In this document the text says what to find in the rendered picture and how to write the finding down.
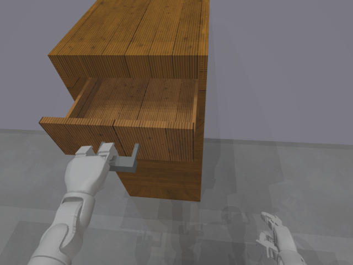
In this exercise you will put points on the left robot hand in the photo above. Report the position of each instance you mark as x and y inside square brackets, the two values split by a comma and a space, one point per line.
[87, 173]

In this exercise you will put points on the left robot forearm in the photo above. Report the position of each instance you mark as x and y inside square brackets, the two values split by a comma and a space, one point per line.
[62, 241]

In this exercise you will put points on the cabinet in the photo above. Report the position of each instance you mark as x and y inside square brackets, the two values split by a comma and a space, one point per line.
[143, 39]

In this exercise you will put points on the right robot forearm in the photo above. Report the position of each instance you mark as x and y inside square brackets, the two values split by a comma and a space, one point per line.
[289, 257]

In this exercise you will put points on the drawer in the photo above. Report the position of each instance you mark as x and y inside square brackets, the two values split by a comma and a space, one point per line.
[159, 114]

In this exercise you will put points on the right robot hand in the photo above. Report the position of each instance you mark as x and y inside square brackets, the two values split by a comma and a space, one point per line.
[269, 244]

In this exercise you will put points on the handle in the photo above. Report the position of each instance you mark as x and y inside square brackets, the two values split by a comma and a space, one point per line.
[123, 163]

